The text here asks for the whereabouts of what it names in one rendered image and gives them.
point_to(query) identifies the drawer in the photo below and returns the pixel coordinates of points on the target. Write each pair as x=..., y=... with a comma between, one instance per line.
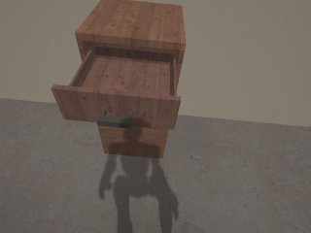
x=122, y=80

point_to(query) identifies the handle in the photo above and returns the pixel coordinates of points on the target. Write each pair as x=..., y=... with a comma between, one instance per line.
x=115, y=121

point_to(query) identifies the cabinet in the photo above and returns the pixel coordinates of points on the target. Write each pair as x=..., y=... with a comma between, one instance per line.
x=136, y=25

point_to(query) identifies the robot right thigh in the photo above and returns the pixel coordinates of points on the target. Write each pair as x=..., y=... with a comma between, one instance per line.
x=188, y=228

